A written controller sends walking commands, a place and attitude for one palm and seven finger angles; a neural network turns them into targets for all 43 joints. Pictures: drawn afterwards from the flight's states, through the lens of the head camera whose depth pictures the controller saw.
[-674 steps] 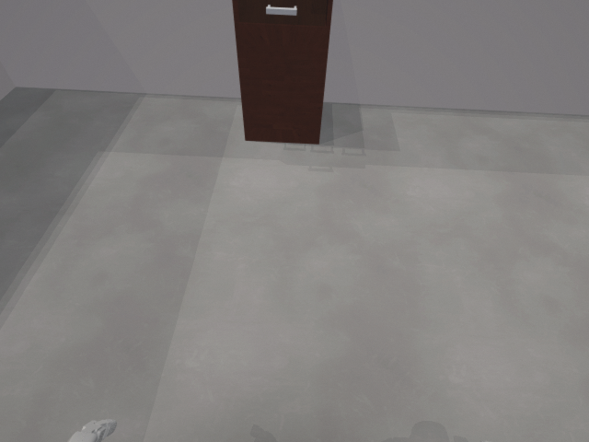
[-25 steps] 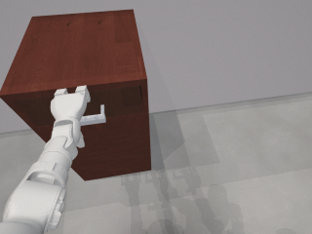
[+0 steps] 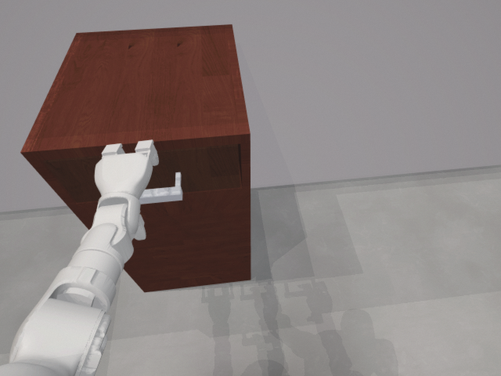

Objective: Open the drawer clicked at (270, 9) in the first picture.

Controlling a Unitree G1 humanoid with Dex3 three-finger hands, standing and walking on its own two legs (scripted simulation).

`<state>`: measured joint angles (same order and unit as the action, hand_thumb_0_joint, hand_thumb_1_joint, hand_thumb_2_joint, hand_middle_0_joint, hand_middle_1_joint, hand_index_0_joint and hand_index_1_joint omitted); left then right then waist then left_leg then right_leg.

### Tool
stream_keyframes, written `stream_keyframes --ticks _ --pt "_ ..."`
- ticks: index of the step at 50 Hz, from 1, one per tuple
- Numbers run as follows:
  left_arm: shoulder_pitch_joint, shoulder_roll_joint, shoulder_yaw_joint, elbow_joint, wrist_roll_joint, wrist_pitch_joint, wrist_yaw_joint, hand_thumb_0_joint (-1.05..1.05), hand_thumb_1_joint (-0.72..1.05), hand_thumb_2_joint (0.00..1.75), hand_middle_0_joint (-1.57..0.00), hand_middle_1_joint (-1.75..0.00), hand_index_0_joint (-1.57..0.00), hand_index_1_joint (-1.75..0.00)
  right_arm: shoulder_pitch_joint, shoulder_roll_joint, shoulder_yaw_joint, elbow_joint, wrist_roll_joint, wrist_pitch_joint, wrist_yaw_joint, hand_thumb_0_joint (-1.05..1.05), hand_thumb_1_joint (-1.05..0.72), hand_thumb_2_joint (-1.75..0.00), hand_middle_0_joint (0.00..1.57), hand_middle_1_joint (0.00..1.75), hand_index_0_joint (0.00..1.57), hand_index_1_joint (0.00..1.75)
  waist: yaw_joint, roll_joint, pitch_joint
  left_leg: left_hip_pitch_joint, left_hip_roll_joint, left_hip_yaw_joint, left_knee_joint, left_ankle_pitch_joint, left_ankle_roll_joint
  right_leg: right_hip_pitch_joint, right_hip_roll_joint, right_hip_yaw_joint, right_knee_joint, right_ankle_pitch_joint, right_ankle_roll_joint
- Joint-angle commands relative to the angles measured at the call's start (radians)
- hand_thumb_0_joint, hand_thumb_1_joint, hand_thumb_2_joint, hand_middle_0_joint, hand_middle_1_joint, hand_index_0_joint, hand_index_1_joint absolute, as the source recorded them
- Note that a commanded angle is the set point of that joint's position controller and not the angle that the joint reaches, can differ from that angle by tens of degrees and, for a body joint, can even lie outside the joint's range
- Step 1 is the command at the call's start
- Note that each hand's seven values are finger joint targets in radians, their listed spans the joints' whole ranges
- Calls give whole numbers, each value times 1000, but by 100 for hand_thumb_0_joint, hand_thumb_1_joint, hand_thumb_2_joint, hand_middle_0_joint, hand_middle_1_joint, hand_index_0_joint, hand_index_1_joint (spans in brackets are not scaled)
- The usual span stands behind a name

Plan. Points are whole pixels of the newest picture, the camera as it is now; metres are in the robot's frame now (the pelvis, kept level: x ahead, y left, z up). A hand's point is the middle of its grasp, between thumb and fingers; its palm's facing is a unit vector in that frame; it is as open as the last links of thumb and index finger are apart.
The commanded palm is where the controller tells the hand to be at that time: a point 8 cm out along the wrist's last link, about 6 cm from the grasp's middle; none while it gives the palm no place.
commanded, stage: lower the fingers behind the handle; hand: left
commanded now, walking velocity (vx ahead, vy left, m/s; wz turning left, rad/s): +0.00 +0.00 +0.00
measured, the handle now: (151, 187) +0.48 +0.21 -0.04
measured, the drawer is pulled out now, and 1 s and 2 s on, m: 0.00 0.00 0.00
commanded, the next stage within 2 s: close the thumb around the handle in 1.66 s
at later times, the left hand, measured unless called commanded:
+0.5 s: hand (139, 201) +0.43 +0.22 -0.01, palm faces -0.04 -0.02 -1.00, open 13.8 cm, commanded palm +0.41 +0.21 +0.05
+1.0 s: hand (144, 210) +0.43 +0.22 -0.04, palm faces -0.04 -0.03 -1.00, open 13.8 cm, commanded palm +0.41 +0.21 +0.01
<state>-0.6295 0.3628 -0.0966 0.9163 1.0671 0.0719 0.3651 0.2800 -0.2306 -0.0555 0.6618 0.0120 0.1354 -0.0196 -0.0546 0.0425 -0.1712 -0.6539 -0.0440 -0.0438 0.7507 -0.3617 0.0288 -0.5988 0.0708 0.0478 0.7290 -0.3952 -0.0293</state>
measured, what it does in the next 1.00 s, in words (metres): stands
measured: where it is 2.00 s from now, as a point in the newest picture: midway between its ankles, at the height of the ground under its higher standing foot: outside the picture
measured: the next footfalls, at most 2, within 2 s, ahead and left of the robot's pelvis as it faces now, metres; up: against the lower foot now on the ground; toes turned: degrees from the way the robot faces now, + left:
none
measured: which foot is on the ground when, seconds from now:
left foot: down 0.00-1.00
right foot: down 0.00-1.00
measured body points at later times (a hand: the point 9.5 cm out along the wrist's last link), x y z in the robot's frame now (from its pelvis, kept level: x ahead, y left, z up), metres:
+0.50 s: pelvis +0.00 +0.00 -0.01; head +0.07 -0.01 +0.43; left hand +0.43 +0.22 +0.04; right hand +0.05 -0.27 -0.14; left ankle -0.01 +0.10 -0.71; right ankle -0.03 -0.11 -0.71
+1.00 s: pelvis -0.01 +0.00 -0.02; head +0.08 +0.01 +0.42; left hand +0.43 +0.22 +0.01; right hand +0.04 -0.26 -0.16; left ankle -0.01 +0.10 -0.71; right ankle -0.03 -0.11 -0.71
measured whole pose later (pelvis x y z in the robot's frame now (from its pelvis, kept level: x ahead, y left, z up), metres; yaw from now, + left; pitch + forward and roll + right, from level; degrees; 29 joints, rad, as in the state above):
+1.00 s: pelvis -0.01 +0.00 -0.02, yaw -1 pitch +21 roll -2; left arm -0.65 0.37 -0.05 1.03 1.10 0.04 0.47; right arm 0.31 -0.22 -0.06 0.70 -0.01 0.12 -0.01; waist -0.09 0.04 -0.21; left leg -0.87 -0.03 -0.04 0.92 -0.42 0.03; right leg -0.80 0.09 0.04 0.88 -0.45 -0.02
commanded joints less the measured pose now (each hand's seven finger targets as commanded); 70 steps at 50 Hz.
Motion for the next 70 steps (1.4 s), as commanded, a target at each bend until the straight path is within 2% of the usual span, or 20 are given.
stream_keyframes --ticks 1,3,8,11,13,17,25,27,29,33,41,47,55,60,62,64,66,67,69,70 --pt "-386 167 39 -196 3 -2 24 0 -50 30 -30 -120 -30 -120 50 -140 -54 -89 -4 -12 -4 0 -90 -90 20 30 20 30 -15 -19 -316 269 11 43 -36 431 18 117 -11 -46 -69 416 -17" --pt "-383 151 21 -202 5 -1 21 0 -50 30 -30 -120 -30 -120 50 -140 -53 -93 -3 -11 -5 0 -90 -90 20 30 20 30 -15 -2 -308 279 11 42 -37 418 18 99 -10 -46 -70 398 -18" --pt "-338 208 81 -184 15 -18 38 0 -50 30 -30 -120 -30 -120 56 -140 -52 -89 -8 -6 -7 0 -90 -90 20 30 20 30 1 -32 -322 235 7 47 -23 424 20 126 -12 -38 -53 438 -17" --pt "-395 203 70 -190 27 -25 59 0 -50 30 -30 -120 -30 -120 53 -139 -53 -80 -10 -11 -9 0 -90 -90 20 30 20 30 -17 -25 -308 209 7 47 -16 388 21 97 -13 -35 -50 405 -17" --pt "-375 221 95 -183 28 -26 75 0 -50 30 -30 -120 -30 -120 62 -139 -58 -76 -10 -15 -8 0 -90 -90 20 30 20 30 -8 -11 -339 220 7 48 -5 393 21 91 -10 -36 -41 407 -17" --pt "-401 224 96 -176 29 -29 91 0 -50 30 -30 -120 -30 -120 77 -139 -61 -65 -14 -21 -8 0 -90 -90 20 30 20 30 -19 1 -380 210 7 45 15 398 19 80 -9 -36 -20 413 -15" --pt "-403 183 61 -128 20 -29 86 0 -50 30 -30 -120 -30 -120 96 -144 -65 -48 -16 -26 -5 0 -90 -90 20 30 20 30 -40 -1 -364 183 11 44 44 384 20 28 -6 -37 -6 407 -13" --pt "-409 177 64 -140 23 -42 89 0 -50 30 -30 -120 -30 -120 104 -143 -67 -47 -18 -28 -4 0 -90 -90 20 30 20 30 -38 13 -398 202 14 37 56 409 19 9 -4 -41 9 406 -14" --pt "-378 232 113 -123 33 -48 101 0 -50 30 -30 -120 -30 -120 103 -147 -66 -42 -22 -26 -4 0 -90 -90 20 30 20 30 -22 14 -394 181 16 39 65 411 16 5 -3 -41 22 406 -16" --pt "-328 237 131 -101 37 -40 128 0 -50 30 -30 -120 -30 -120 102 -146 -62 -48 -26 -23 1 0 -90 -90 20 30 20 30 -7 4 -390 129 11 48 76 396 17 18 -2 -40 38 418 -16" --pt "-415 209 94 -87 30 -26 139 0 -50 30 -30 -120 -30 -120 106 -149 -64 -32 -25 -31 -2 0 -90 -90 20 30 20 30 -53 1 -380 117 18 37 97 340 19 -49 -3 -44 43 352 -13" --pt "-370 217 104 -48 39 -24 139 0 -50 30 -30 -120 -30 -120 114 -150 -59 -31 -27 -29 2 0 -90 -90 20 30 20 30 -33 22 -401 111 19 32 112 352 14 -77 0 -50 69 347 -16" --pt "-359 208 117 -75 46 -47 171 0 -50 30 -30 -120 -30 -120 112 -149 -63 -34 -37 -34 5 0 -90 -90 20 30 20 30 -33 20 -416 93 25 30 148 349 14 -117 3 -53 98 333 -16" --pt "-393 200 104 -44 53 -26 199 0 -50 30 -30 -120 -30 -120 108 -151 -61 -21 -40 -37 8 0 -90 -90 20 30 20 30 -48 38 -403 67 25 25 163 303 12 -172 4 -58 111 276 -16" --pt "-390 239 136 -40 49 -16 201 0 -50 30 -30 -120 -30 -120 111 -156 -61 -16 -41 -35 9 0 -90 -90 20 30 20 30 -39 30 -446 70 25 23 169 320 11 -155 3 -57 123 293 -15" --pt "-410 218 109 -35 45 -5 200 0 -50 30 -30 -120 -30 -120 105 -154 -57 -19 -37 -34 8 0 -90 -90 20 30 20 30 -49 32 -421 54 24 25 167 291 12 -166 3 -56 115 274 -14" --pt "-427 231 120 -38 39 4 196 0 -50 30 -30 -120 -30 -120 107 -159 -55 -17 -39 -33 7 0 -90 -90 20 30 20 30 -44 49 -435 76 28 15 160 305 8 -171 4 -65 124 263 -18" --pt "-433 207 96 -39 42 8 193 0 -50 30 -30 -120 -30 -120 106 -155 -57 -21 -36 -32 6 0 -90 -90 20 30 20 30 -52 58 -446 90 28 17 162 299 9 -182 6 -63 118 256 -16" --pt "-421 208 99 -33 40 11 190 0 -50 30 -30 -120 -30 -120 110 -156 -56 -21 -36 -33 4 0 -90 -90 20 30 20 30 -48 40 -441 89 29 16 160 299 9 -176 6 -64 115 255 -15" --pt "-437 187 80 -32 36 11 186 0 -50 30 -30 -120 -30 -120 114 -154 -55 -20 -37 -34 3 0 -90 -90 20 30 20 30 -60 34 -423 86 31 18 159 296 11 -177 6 -65 111 259 -14"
